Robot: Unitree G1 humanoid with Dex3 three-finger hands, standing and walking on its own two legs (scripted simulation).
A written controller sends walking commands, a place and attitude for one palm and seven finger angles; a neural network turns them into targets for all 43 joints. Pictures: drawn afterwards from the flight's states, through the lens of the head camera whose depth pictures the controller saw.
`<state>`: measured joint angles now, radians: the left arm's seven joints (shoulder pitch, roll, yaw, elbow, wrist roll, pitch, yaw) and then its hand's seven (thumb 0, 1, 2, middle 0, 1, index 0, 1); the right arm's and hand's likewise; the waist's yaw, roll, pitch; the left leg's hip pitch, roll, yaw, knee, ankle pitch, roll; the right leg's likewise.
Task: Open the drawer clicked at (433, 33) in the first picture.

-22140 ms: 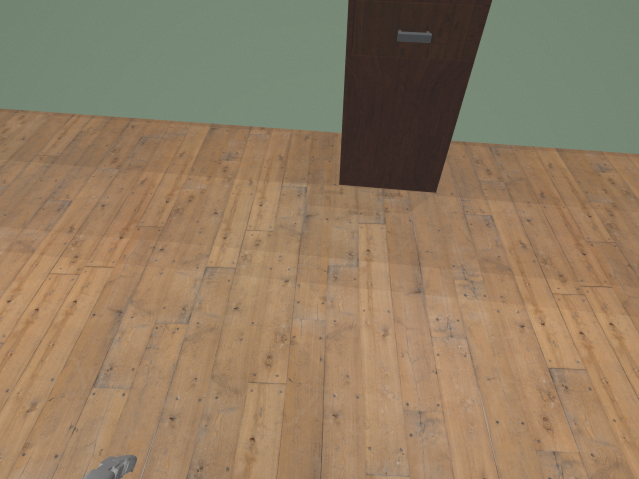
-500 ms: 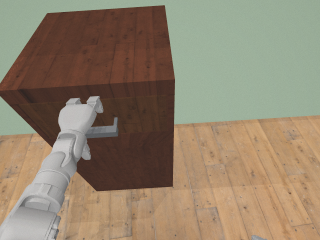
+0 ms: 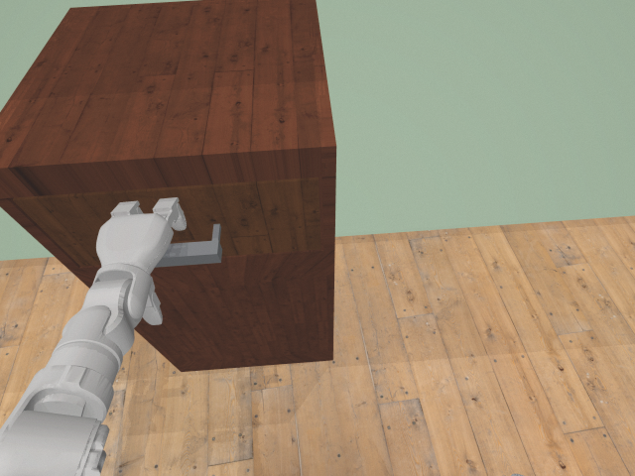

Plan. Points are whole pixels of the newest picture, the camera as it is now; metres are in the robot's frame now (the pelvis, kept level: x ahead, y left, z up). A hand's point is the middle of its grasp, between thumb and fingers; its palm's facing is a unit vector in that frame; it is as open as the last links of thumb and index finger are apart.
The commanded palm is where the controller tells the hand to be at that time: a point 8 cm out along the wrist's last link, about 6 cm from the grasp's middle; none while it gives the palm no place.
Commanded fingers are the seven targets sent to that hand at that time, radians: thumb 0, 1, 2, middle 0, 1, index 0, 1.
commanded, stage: lower the fingers behind the handle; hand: left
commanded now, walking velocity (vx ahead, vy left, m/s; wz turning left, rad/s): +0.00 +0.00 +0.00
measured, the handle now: (183, 242) +0.45 +0.23 -0.02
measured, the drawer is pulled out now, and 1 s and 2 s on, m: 0.00 0.00 0.00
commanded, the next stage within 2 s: close the thumb around the handle in 1.14 s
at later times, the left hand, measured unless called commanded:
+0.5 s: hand (157, 261) +0.40 +0.25 +0.00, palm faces -0.01 -0.01 -1.00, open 13.7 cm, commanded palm +0.39 +0.26 +0.03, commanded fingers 0.00 -0.50 0.30 -0.30 -1.20 -0.30 -1.20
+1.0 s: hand (158, 278) +0.40 +0.26 -0.04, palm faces -0.04 -0.03 -1.00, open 13.9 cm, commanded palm +0.39 +0.26 +0.02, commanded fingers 0.00 -0.50 0.30 -0.30 -1.20 -0.30 -1.20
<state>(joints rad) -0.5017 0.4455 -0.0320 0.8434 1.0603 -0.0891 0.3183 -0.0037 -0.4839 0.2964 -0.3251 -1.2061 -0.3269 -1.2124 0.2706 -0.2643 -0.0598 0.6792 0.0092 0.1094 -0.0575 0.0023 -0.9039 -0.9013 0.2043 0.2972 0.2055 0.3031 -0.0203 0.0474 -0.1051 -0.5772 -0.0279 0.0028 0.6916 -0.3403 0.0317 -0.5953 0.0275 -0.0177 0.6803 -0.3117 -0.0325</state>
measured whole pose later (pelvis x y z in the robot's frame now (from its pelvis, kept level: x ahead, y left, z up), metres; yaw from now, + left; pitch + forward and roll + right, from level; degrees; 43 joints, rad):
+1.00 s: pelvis -0.03 +0.01 -0.04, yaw +0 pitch +19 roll -2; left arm -0.60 0.47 -0.01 0.97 1.09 -0.12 0.43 0.00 -0.48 0.30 -0.33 -1.21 -0.30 -1.22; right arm 0.33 -0.25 -0.04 0.70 -0.02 0.08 -0.05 0.00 -0.90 -0.90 0.20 0.30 0.21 0.30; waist -0.06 0.05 -0.16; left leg -0.89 -0.03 0.00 0.96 -0.41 0.05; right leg -0.88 0.02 -0.03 0.91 -0.36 -0.02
